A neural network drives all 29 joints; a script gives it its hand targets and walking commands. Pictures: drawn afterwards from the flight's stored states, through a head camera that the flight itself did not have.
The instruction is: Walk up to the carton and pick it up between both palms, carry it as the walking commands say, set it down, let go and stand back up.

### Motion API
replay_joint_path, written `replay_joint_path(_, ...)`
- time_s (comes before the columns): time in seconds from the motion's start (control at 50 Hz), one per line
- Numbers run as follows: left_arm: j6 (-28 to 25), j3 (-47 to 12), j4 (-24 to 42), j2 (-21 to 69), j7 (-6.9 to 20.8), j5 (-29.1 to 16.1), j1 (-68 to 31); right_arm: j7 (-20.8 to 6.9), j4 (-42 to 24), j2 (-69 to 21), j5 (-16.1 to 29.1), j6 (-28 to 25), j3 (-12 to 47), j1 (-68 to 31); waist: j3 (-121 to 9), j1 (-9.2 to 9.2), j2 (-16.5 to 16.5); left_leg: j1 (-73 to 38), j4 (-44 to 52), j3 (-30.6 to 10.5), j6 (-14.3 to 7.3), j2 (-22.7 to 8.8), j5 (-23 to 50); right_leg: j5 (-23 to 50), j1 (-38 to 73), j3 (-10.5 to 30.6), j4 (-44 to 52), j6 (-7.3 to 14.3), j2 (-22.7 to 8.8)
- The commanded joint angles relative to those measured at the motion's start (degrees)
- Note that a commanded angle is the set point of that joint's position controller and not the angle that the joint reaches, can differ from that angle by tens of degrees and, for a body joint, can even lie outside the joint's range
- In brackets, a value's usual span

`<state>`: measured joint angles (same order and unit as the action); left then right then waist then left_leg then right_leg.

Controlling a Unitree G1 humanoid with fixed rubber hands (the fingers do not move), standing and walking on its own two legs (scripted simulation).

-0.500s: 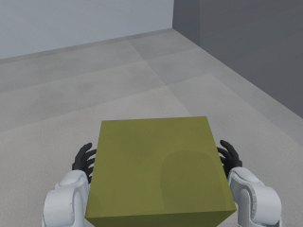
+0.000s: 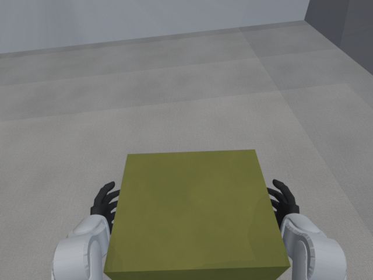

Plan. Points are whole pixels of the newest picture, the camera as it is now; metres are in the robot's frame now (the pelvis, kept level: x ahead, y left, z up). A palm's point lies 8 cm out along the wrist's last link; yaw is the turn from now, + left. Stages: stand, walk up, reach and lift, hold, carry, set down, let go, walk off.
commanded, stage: carry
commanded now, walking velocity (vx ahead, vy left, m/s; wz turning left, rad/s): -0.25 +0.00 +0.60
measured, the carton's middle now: (193, 229) +0.25 -0.01 +0.00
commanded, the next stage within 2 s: none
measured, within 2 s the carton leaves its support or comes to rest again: neither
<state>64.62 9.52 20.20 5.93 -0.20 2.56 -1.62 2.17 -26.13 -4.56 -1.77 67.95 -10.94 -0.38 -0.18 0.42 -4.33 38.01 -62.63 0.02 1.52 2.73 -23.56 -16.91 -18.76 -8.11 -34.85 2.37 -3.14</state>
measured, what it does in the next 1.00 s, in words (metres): walks backwards, turning left: left foot, then right foot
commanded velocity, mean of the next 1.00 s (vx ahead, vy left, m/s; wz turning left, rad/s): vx -0.25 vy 0.00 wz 0.60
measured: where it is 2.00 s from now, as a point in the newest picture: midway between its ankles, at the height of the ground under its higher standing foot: outside the picture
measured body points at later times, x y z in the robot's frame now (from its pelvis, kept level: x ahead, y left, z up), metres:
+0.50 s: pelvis -0.20 +0.03 +0.00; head -0.16 +0.04 +0.44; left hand -0.02 +0.30 +0.05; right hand +0.11 -0.03 +0.05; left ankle -0.12 +0.16 -0.73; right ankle -0.18 -0.11 -0.68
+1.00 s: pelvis -0.40 -0.02 -0.01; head -0.40 +0.00 +0.44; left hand -0.29 +0.28 +0.04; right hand -0.09 -0.01 +0.05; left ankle -0.44 +0.09 -0.73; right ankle -0.27 -0.11 -0.69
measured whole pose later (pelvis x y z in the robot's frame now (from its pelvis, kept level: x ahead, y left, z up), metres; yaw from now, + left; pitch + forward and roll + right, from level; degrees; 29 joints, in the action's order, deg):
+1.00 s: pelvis -0.40 -0.02 -0.01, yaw +36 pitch +2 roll +1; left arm 67.8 9.2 21.5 1.8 -0.8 3.7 -3.0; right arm 1.8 -19.3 -5.8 -2.0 66.3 -10.0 -4.8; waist -1.3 1.7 2.2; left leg 22.7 -37.1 0.3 -0.4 0.6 -16.3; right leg -29.6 -33.9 -5.8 -56.5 -3.7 -8.9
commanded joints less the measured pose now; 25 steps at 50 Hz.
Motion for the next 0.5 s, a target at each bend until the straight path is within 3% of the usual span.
replay_joint_path(0.0, -0.09, -43.16, 15.27, 41.59, 11.59, -22.12, -30.91, -13.3, -7.23, -45.03, 22.57, -1.96, 47.96, -34.61, -15.51, -0.23, 11.98, -6.22, -8.41, 1.29, 0.46, -3.64, -1.41, 26.36, 5.6, 3.41, 10.25, 4.3, -16.33)
replay_joint_path(0.02, 0.18, -42.0, 13.67, 40.24, 11.43, -21.03, -26.94, -13.27, -6.43, -43.5, 22.12, -1.59, 47.88, -31.51, -15.7, -0.45, 14.25, -6.46, -5.72, 2.91, 0.69, -3.27, -1.92, 23.82, 5.75, 4.98, 10.38, 4.1, -16.12)
replay_joint_path(0.06, 0.45, -41.28, 13.4, 39.6, 10.88, -19.8, -26.96, -13.41, -6.56, -43.48, 22.93, -1.21, 48.32, -33.1, -16.65, -0.66, 15.48, -8.37, 4.59, 4.23, 0.24, -3.6, -3.0, 23.91, 9.34, 4.0, 9.57, 3.82, -15.71)
replay_joint_path(0.12, 1.16, -41.11, 9.74, 39.33, 10.23, -18.31, -24.34, -13.91, -2.41, -42.54, 22.1, -0.34, 46.96, -29.99, -19.06, -1.04, 19.97, -13.46, 20.41, 5.96, -0.82, -3.53, -6.13, 20.26, 10.77, 5.84, 8.78, 3.87, -17.68)
replay_joint_path(0.14, 1.25, -41.17, 8.04, 39.04, 10.08, -17.46, -22.53, -13.96, -2.76, -42.04, 21.94, -0.4, 46.89, -29.31, -21.33, -0.72, 19.44, -18.14, 27.92, 6.03, -1.16, -3.19, -3.23, 20.22, 9.93, 5.2, 7.23, 3.16, -18.25)
replay_joint_path(0.16, 1.44, -42.52, 8.3, 40.42, 10.14, -18.3, -24.86, -14.35, -1.42, -42.92, 21.32, -0.27, 46.2, -29.12, -19.5, -0.34, 13.75, -21.52, 36.39, 4.75, -1.16, -3.47, 3.18, 17.83, 6.47, 3.07, 3.38, 1.2, -17.13)
replay_joint_path(0.18, 2.01, -42.5, 6.66, 40.64, 10.3, -17.85, -25.04, -14.55, -0.8, -43.39, 20.61, -0.47, 45.05, -29.94, -16.3, -0.07, 2.64, -26.15, 41.66, -4.32, -2.15, -8.28, 9.62, 9.03, -3.16, -0.63, -2.4, -2.9, -13.53)
replay_joint_path(0.2, 1.91, -42.76, 8.68, 39.84, 10.5, -17.86, -26.75, -14.85, 0.55, -43.19, 20.55, -0.53, 44.94, -29.24, -14.13, -0.07, -14.05, -32.7, 43.08, -27.05, -7.67, -25.39, 34.93, -14.65, -20.73, -3.06, -13.59, -7.32, -6.94)
replay_joint_path(0.22, 2.08, -43.2, 8.92, 41.71, 10.8, -18.53, -30.75, -14.9, 3.44, -45.5, 19.43, -0.8, 44.12, -26.99, -12.62, 0.56, -16.17, -25.22, 41.47, -26.46, -12.76, -26.39, 48.89, -20.68, -19.48, 1.25, -23.98, -7.95, -4.02)
replay_joint_path(0.24, 1.49, -44.52, 9.24, 43.83, 11.25, -20.04, -33.67, -14.95, -0.43, -45.58, 19.68, -1.54, 43.83, -30.77, -12.36, 0.61, -11.38, -21.09, 40.32, -22.4, -12.44, -23.06, 51.34, -18.4, -16.93, 4.58, -31.37, -7.26, -3.56)
replay_joint_path(0.26, 1.0, -45.26, 10.19, 45.25, 11.61, -21.36, -35.89, -14.67, -1.02, -46.88, 19.93, -1.62, 43.4, -32.67, -13.36, 0.26, -7.68, -21.13, 39.7, -17.54, -10.36, -18.81, 44.69, -13.22, -16.41, 5.93, -34.03, -6.92, -3.52)
replay_joint_path(0.3, 0.59, -46.04, 8.95, 47.47, 11.93, -23.3, -33.04, -13.79, -5.85, -45.06, 19.69, -2.6, 42.48, -34.08, -19.14, -0.28, -7.94, -25.77, 36.49, -10.5, -7.76, -15.17, 38.64, -6.86, -17.29, 6.72, -33.47, -6.75, -3.34)
replay_joint_path(0.32, 0.59, -47.09, 10.39, 48.19, 11.97, -24.63, -33.99, -13.28, -7.11, -44.54, 19.89, -3.05, 42.14, -33.62, -21.09, 0.17, -10.13, -29.22, 36.37, -11.57, -7.59, -15.05, 37.12, -7.18, -18.95, 6.95, -33.32, -6.95, -2.64)
replay_joint_path(0.34, 0.35, -46.99, 11.41, 48.42, 11.86, -25.43, -33.57, -12.69, -10.4, -44.13, 20.16, -3.36, 42.38, -34.48, -22.36, 0.42, -7.85, -31.81, 36.3, -12.2, -7.74, -14.68, 38.91, -7.74, -18.4, 6.27, -30.1, -7.53, -1.63)
replay_joint_path(0.38, 0.05, -47.54, 15.66, 46.66, 11.51, -27.1, -35.28, -12.19, -9.26, -43.94, 19.44, -3.11, 41.92, -30.29, -23.61, 0.78, -6.33, -32.81, 38.07, -18.01, -8.49, -16.05, 40.25, -10.25, -16.53, 7.29, -28.54, -7.55, -0.55)
replay_joint_path(0.4, -0.03, -47.87, 15.45, 45.83, 11.67, -27.25, -32.05, -11.82, -10.61, -42.47, 18.44, -3.35, 42.44, -28.04, -25.06, 0.91, -5.36, -36.51, 38.32, -18.5, -8.99, -16.74, 42.36, -10.96, -16.06, 7.19, -25.04, -7.54, -0.19)
replay_joint_path(0.42, 0.12, -47.56, 15.64, 45.54, 11.49, -27.36, -32.22, -11.6, -9.8, -42.73, 18.54, -3.07, 42.4, -27.44, -24.9, 0.88, -5.13, -36.37, 39.33, -20.39, -9.3, -16.98, 40.47, -11.91, -15.45, 7.16, -23.75, -7.69, 0.11)
replay_joint_path(0.44, 0.03, -48.02, 16.64, 44.8, 11.71, -27.77, -32.91, -11.41, -9.18, -42.45, 17.87, -3.16, 42.42, -26.24, -26.06, 0.73, -7.71, -35.53, 41.07, -22.42, -9.33, -16.64, 35.96, -12.9, -11.89, 7.63, -20.08, -7.39, 0.95)
replay_joint_path(0.46, 0.39, -47.2, 14.77, 44.32, 11.6, -26.93, -29.67, -11.32, -8.58, -42.01, 17.43, -2.7, 42.59, -24.81, -25.34, 0.65, -6.79, -34.78, 41.25, -22.02, -9.39, -16.86, 38.58, -12.74, -9.96, 6.93, -17.74, -7.1, 1.6)
replay_joint_path(0.48, 0.55, -47.18, 14.53, 43.53, 11.8, -26.57, -28.27, -11.43, -8.07, -41.51, 16.83, -2.63, 42.94, -23.89, -26.8, 0.67, -7.99, -34.21, 42.95, -22.05, -8.94, -15.94, 31.47, -14.09, -5.78, 6.02, -13.02, -6.73, 2.94)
